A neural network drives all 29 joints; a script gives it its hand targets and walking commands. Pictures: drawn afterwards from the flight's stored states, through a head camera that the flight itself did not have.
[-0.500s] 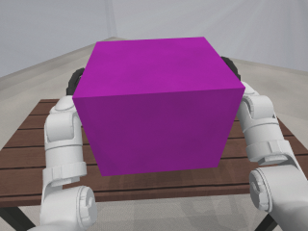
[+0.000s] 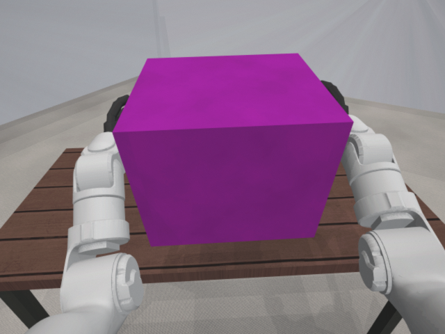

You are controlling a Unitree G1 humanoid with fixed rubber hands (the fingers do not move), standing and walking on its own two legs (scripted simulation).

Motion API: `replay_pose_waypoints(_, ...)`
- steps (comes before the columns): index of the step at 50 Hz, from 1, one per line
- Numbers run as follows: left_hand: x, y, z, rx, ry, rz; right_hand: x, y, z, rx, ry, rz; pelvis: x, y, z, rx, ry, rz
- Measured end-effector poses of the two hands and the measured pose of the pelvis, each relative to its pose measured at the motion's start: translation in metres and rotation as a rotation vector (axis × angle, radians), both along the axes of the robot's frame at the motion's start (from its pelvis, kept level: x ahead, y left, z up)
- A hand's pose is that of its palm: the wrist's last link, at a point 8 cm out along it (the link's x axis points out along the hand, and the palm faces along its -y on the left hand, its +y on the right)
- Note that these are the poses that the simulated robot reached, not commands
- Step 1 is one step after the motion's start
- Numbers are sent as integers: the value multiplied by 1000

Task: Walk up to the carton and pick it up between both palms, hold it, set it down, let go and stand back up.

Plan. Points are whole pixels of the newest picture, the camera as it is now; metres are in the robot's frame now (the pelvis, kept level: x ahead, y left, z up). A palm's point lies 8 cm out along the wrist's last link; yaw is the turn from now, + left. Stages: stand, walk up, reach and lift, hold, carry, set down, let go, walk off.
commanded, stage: hold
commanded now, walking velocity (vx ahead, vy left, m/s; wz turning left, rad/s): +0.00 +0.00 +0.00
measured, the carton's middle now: (228, 145) +0.37 +0.01 +0.22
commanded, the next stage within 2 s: set down in 0.60 s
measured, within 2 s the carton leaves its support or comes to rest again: neither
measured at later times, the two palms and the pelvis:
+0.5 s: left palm (117, 137) +0.38 +0.21 +0.23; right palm (318, 120) +0.41 -0.17 +0.25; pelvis +0.04 +0.00 +0.00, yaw +0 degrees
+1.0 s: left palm (101, 123) +0.35 +0.22 +0.28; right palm (328, 113) +0.37 -0.17 +0.28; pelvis +0.00 +0.01 +0.00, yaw +0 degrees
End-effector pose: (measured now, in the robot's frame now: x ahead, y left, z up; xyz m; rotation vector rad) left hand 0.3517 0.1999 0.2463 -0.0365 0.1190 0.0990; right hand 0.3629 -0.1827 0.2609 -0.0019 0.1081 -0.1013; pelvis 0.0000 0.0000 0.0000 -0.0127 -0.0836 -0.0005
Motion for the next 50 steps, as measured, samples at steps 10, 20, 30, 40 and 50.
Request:
replay_pose_waypoints(10, 29, 1, -7, -9, 25, -1, 28, 1, -8, 4, 24, -2, 20, 1, 1, 0, 27, 1)
replay_pose_waypoints(20, 43, 7, -11, 23, 5, 19, 50, 8, -13, 34, 6, 8, 40, 3, 2, -1, 54, 1)
replay_pose_waypoints(30, 22, 13, -19, 21, 39, 20, 32, 13, -19, 18, 39, 13, 32, 5, 2, -4, 40, 1)
replay_pose_waypoints(40, -7, 13, -1, 16, -20, 19, 1, 13, -2, 17, -21, 12, 9, 6, 1, -5, 1, 2)
replay_pose_waypoints(50, -2, 19, 30, 1, -157, 0, 3, 16, 17, 17, -164, 27, 0, 7, 0, 0, -11, 8)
